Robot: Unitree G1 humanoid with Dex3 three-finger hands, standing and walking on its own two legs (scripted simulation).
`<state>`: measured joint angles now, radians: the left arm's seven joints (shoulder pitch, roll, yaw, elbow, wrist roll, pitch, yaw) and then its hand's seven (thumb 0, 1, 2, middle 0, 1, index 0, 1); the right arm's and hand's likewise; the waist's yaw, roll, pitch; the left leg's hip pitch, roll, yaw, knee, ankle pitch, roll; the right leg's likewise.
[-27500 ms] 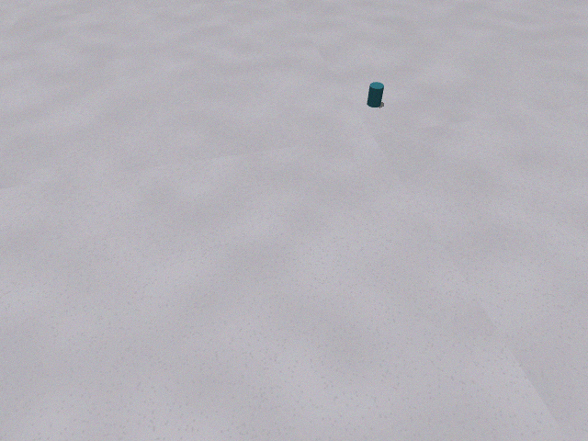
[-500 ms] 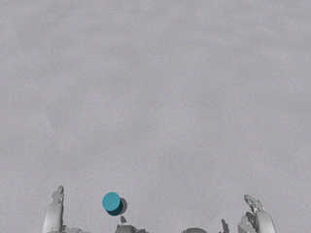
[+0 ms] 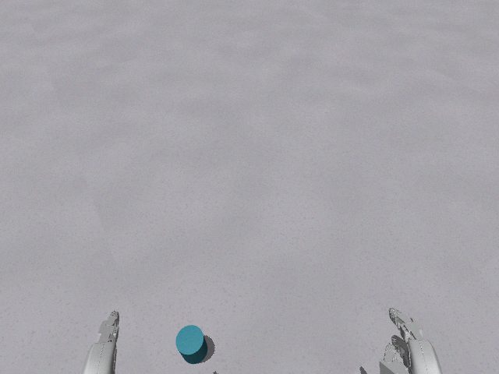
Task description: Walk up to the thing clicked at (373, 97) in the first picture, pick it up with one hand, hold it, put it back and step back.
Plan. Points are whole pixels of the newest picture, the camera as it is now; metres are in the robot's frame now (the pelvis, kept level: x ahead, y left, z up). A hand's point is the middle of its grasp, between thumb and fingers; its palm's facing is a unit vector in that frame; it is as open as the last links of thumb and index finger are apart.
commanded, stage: home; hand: left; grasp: from the side
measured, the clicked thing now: (192, 344) +0.36 +0.21 -0.66
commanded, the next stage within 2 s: stand in 1.38 s
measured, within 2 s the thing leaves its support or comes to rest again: neither
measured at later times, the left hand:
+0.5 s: hand out of the picture +0.15 +0.17 -0.05, palm faces +0.10 -0.95 -0.28, open 17.5 cm
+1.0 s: hand out of the picture +0.16 +0.17 -0.05, palm faces +0.10 -0.96 -0.28, open 17.5 cm
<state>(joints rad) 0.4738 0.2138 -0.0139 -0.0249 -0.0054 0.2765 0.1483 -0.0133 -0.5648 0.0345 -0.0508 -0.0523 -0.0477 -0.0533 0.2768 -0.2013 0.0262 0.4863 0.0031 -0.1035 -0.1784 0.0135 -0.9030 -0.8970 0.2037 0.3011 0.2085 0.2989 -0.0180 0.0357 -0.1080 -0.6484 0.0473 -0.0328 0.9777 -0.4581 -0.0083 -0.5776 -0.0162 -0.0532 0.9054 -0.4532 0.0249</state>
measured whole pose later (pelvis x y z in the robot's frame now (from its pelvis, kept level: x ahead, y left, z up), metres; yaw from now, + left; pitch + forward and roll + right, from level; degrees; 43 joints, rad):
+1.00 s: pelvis -0.01 -0.01 +0.00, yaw +0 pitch +7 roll -2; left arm 0.46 0.21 -0.01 0.01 -0.01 0.25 0.13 -0.01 -0.56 0.04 -0.05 -0.06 -0.05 -0.06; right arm 0.27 -0.20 0.02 0.52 0.00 -0.14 -0.18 0.01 -0.90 -0.90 0.20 0.30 0.21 0.30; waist -0.02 0.03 -0.10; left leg -0.63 0.05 -0.03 0.95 -0.43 -0.02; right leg -0.57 -0.01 -0.05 0.90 -0.44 0.01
